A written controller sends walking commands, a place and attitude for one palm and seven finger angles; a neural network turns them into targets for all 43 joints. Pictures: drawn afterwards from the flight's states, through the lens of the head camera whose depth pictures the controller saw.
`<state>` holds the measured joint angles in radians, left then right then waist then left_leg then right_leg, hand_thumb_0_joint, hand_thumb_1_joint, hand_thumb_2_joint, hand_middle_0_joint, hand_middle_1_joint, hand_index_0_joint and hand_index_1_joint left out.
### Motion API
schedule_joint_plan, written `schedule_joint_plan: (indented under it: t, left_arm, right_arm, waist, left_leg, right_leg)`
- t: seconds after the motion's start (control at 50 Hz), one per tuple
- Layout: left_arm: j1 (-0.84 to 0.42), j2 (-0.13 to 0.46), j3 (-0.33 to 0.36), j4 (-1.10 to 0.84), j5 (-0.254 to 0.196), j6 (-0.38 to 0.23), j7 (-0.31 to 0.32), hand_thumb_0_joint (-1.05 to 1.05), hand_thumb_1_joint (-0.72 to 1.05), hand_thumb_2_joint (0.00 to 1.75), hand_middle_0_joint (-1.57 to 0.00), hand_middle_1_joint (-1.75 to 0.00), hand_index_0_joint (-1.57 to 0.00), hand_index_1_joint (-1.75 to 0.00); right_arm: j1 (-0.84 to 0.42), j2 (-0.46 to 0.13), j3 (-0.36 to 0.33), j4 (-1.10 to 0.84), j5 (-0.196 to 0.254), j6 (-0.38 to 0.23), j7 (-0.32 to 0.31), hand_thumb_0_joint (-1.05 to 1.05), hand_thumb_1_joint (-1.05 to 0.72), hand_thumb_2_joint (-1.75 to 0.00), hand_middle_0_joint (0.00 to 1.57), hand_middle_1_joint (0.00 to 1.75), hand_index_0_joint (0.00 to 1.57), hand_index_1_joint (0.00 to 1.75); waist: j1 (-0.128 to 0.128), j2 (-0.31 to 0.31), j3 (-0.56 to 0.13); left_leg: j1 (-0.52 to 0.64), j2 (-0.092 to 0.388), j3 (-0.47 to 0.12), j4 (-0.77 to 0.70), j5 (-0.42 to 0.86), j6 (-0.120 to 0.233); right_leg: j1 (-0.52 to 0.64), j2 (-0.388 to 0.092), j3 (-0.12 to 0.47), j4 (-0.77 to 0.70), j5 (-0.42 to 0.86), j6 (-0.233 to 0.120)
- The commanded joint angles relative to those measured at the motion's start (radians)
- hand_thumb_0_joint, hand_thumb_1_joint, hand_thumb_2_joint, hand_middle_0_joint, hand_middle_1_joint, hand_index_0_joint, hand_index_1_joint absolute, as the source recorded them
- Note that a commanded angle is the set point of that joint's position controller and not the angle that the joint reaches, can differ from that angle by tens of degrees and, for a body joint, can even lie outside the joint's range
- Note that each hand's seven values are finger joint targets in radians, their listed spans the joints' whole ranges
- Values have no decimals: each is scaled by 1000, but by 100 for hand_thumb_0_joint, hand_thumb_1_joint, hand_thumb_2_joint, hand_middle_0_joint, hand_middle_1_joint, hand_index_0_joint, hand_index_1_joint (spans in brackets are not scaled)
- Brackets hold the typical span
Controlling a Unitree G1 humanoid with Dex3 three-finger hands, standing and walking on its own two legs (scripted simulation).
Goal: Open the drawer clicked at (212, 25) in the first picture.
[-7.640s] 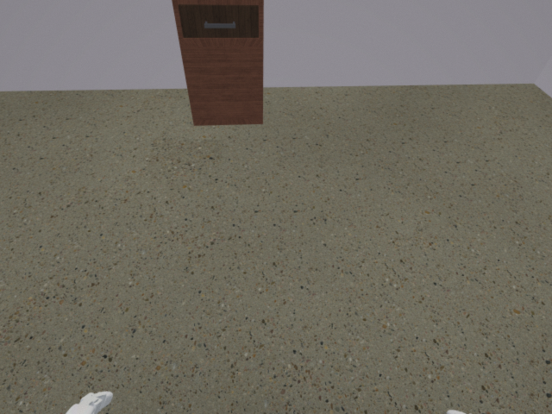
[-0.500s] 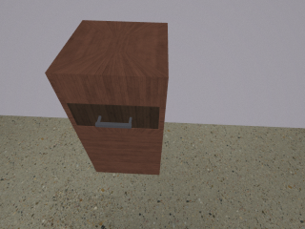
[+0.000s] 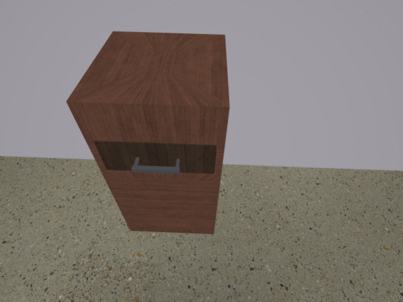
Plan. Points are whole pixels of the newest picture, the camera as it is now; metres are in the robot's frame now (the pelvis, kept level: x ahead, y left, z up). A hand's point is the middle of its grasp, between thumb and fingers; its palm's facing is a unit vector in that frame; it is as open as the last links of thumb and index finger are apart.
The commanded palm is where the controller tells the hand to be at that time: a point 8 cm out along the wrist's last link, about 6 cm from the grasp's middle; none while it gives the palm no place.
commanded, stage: come to a stop and stand still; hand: left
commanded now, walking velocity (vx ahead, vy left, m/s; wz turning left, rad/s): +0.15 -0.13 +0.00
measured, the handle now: (156, 165) +0.54 +0.18 -0.16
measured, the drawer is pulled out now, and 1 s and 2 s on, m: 0.00 0.00 0.00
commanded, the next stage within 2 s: look again from close up in 1.20 s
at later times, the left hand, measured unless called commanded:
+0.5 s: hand out of the picture +0.03 +0.12 -0.18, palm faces +0.09 -0.98 -0.19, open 7.4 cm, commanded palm none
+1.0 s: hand out of the picture +0.10 +0.23 -0.17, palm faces +0.01 -0.97 -0.25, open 7.4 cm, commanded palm none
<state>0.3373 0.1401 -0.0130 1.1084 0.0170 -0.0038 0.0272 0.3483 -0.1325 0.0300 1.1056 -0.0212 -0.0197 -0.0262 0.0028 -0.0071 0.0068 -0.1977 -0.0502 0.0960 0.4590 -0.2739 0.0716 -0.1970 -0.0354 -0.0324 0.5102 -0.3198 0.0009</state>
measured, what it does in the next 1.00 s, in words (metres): steps on the spot: left foot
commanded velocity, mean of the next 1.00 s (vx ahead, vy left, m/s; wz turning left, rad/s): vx -0.04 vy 0.04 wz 0.00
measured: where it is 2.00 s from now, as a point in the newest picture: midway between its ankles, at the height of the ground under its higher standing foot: outside the picture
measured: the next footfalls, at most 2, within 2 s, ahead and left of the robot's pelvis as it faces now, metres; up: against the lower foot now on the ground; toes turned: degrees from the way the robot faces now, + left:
left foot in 0.58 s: +0.10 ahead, +0.08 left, +0.00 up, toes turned +5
right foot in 1.16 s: +0.03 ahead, -0.08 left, +0.00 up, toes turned -3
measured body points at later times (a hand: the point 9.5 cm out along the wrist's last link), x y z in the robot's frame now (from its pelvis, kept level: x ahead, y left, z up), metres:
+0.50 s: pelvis +0.05 -0.04 -0.01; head +0.09 -0.04 +0.44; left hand +0.03 +0.17 -0.17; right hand +0.09 -0.28 -0.16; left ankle +0.03 +0.07 -0.72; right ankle -0.01 -0.11 -0.74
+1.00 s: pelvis +0.04 +0.04 +0.00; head +0.06 +0.04 +0.44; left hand +0.10 +0.28 -0.15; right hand +0.09 -0.20 -0.15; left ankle +0.06 +0.08 -0.74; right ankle -0.01 -0.10 -0.70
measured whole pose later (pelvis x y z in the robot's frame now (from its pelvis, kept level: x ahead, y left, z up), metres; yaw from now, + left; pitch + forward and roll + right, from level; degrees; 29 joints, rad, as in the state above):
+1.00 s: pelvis +0.04 +0.04 +0.00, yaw -1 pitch +1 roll +0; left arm 0.22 0.20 0.01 0.98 0.02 0.02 0.04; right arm 0.26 -0.18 0.00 0.94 -0.03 0.00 -0.02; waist 0.01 0.01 0.02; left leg -0.29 -0.06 0.14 0.51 -0.25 0.13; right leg -0.35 -0.03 -0.02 0.84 -0.46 -0.01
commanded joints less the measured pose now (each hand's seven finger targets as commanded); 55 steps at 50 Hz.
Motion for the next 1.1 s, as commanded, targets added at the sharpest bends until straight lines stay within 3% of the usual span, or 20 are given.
schedule_joint_plan:
  t: [0.0,0.1,0.14,0.18,0.26,0.34,0.44,0.52,0.54,0.58,0.6,0.62,0.64,0.66,0.7,0.74,0.78,0.8,0.9,1.08]
  left_arm:
    - [33,60,15,-34,15,1,-9,0,90,90,-20,-30,-20,-30]
    - [17,37,25,-53,15,-6,-21,0,90,90,-20,-30,-20,-30]
    - [94,35,28,-21,7,-21,-13,0,90,90,-20,-30,-20,-30]
    - [153,94,29,12,-3,-41,1,0,90,90,-20,-30,-20,-30]
    - [113,109,25,7,-9,-42,25,0,90,90,-20,-30,-20,-30]
    - [142,144,48,-9,2,-25,44,0,90,90,-20,-30,-20,-30]
    - [111,174,75,-52,12,-9,42,0,90,90,-20,-30,-20,-30]
    - [12,179,74,-95,5,0,30,0,90,90,-20,-30,-20,-30]
    - [-6,157,67,-112,6,4,27,0,90,90,-20,-30,-20,-30]
    - [0,78,50,-135,-3,14,27,0,90,90,-20,-30,-20,-30]
    - [103,121,38,-62,-21,-1,44,0,90,90,-20,-30,-20,-30]
    - [119,158,41,-119,5,-8,38,0,90,90,-20,-30,-20,-30]
    - [87,192,45,-125,20,-15,26,0,90,90,-20,-30,-20,-30]
    - [31,210,39,-139,23,-26,27,0,90,90,-20,-30,-20,-30]
    - [-52,214,47,-187,19,-24,30,0,90,90,-20,-30,-20,-30]
    - [-62,189,46,-193,15,-15,33,0,90,90,-20,-30,-20,-30]
    - [23,135,34,-177,-4,1,30,0,90,90,-20,-30,-20,-30]
    - [15,143,32,-168,-2,9,30,0,90,90,-20,-30,-20,-30]
    - [-32,109,35,-151,3,19,14,0,90,90,-20,-30,-20,-30]
    - [-71,104,30,-127,5,21,8,0,90,90,-20,-30,-20,-30]
  right_arm:
    - [90,-156,-43,-17,0,-6,-16,0,-90,-90,20,30,20,30]
    - [101,-141,-47,-16,-7,-13,-22,0,-90,-90,20,30,20,30]
    - [53,-106,-37,-24,3,-18,-25,0,-90,-90,20,30,20,30]
    - [32,-55,-19,-34,12,-27,-20,0,-90,-90,20,30,20,30]
    - [50,-36,-21,-13,22,0,-24,0,-90,-90,20,30,20,30]
    - [11,-58,-41,-41,23,23,-27,0,-90,-90,20,30,20,30]
    - [-83,-71,-61,-97,17,38,-17,0,-90,-90,20,30,20,30]
    - [-19,-77,-64,-96,15,36,-8,0,-90,-90,20,30,20,30]
    - [27,-92,-68,-85,11,28,-8,0,-90,-90,20,30,20,30]
    - [27,-178,-74,-104,4,22,-11,0,-90,-90,20,30,20,30]
    - [-182,-213,-90,-204,14,11,-9,0,-90,-90,20,30,20,30]
    - [-217,-135,-72,-236,18,27,10,0,-90,-90,20,30,20,30]
    - [-228,-112,-64,-260,19,44,26,0,-90,-90,20,30,20,30]
    - [-185,-98,-64,-262,7,53,30,0,-90,-90,20,30,20,30]
    - [-95,-105,-68,-249,7,38,32,0,-90,-90,20,30,20,30]
    - [-6,-118,-61,-212,6,14,29,0,-90,-90,20,30,20,30]
    - [-19,-197,-68,-219,-3,6,15,0,-90,-90,20,30,20,30]
    - [-17,-196,-66,-216,-3,9,5,0,-90,-90,20,30,20,30]
    - [-52,-171,-60,-221,-7,4,-5,0,-90,-90,20,30,20,30]
    - [-1,-156,-58,-152,-3,3,-9,0,-90,-90,20,30,20,30]
  waist:
    - [-19,69,130]
    - [-15,105,111]
    - [21,33,55]
    - [22,-98,-1]
    - [3,-133,35]
    - [29,-102,-6]
    - [41,-82,-28]
    - [-28,-107,-47]
    - [-48,-74,-68]
    - [-28,212,-61]
    - [22,254,4]
    - [84,11,61]
    - [50,-145,133]
    - [4,-185,135]
    - [-42,-106,50]
    - [-58,-9,3]
    - [-4,297,-15]
    - [-11,314,1]
    - [17,25,6]
    - [-4,39,-48]
  left_leg:
    - [-8,266,-320,-223,-180,82]
    - [17,301,-307,-166,73,126]
    - [-70,214,-169,-32,251,54]
    - [-153,104,-54,59,42,-27]
    - [-139,101,-47,94,-55,-60]
    - [-212,87,-29,189,-162,-69]
    - [-248,61,-32,262,-204,-80]
    - [10,39,-2,41,89,-69]
    - [130,95,-33,13,289,-44]
    - [116,376,-319,-83,734,152]
    - [-61,352,-264,146,712,113]
    - [-268,202,-151,158,122,34]
    - [-253,83,-27,273,-129,-44]
    - [-248,77,-57,379,-195,-55]
    - [-136,73,-56,297,-122,-49]
    - [17,102,-86,69,94,-39]
    - [34,301,-345,-76,371,74]
    - [25,319,-385,-132,377,95]
    - [-59,306,-317,-169,295,127]
    - [25,262,-285,-179,136,91]
  right_leg:
    - [-172,12,-22,68,-94,-43]
    - [-205,2,-14,117,-132,-48]
    - [4,-25,47,-43,110,-55]
    - [149,-186,197,-71,571,-91]
    - [161,-212,151,-32,1157,-87]
    - [246,-268,182,18,1328,-133]
    - [233,-309,214,15,1205,-219]
    - [33,-208,112,71,870,-145]
    - [-55,-152,72,132,661,-103]
    - [-185,11,-31,351,-258,-8]
    - [-168,-79,176,222,-159,-32]
    - [-73,-90,168,-96,-108,-22]
    - [-157,-216,354,-253,-100,-69]
    - [-205,-269,418,-266,-24,-136]
    - [-199,-198,247,-152,44,-173]
    - [-190,-93,106,58,109,-102]
    - [-231,45,-29,243,-213,-27]
    - [-241,39,3,334,-280,-23]
    - [-188,-7,34,372,-150,-17]
    - [-93,-3,22,67,-102,-29]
